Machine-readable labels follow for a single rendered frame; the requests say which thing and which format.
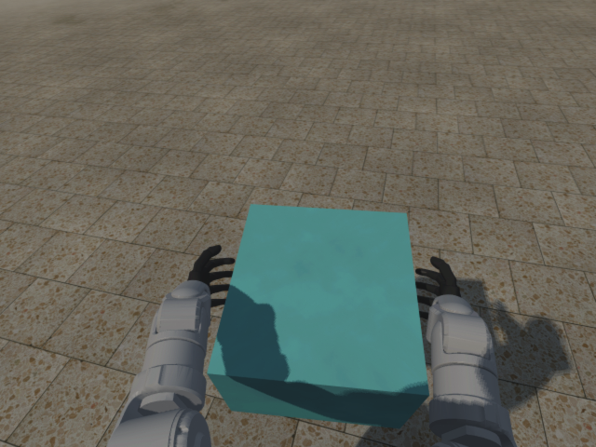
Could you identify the robot right forearm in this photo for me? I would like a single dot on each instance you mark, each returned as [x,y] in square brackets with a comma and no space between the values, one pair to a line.
[466,405]

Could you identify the left robot upper arm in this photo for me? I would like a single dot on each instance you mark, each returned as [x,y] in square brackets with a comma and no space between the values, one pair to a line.
[177,428]

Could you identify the right robot hand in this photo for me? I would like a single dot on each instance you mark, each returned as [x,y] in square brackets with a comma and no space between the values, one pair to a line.
[445,278]

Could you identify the robot left forearm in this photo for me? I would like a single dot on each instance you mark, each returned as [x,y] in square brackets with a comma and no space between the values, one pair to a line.
[172,372]

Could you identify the left robot hand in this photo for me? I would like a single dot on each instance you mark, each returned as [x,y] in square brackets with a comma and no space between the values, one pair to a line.
[202,267]

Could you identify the carton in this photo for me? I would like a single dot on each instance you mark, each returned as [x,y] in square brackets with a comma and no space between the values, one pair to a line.
[321,318]

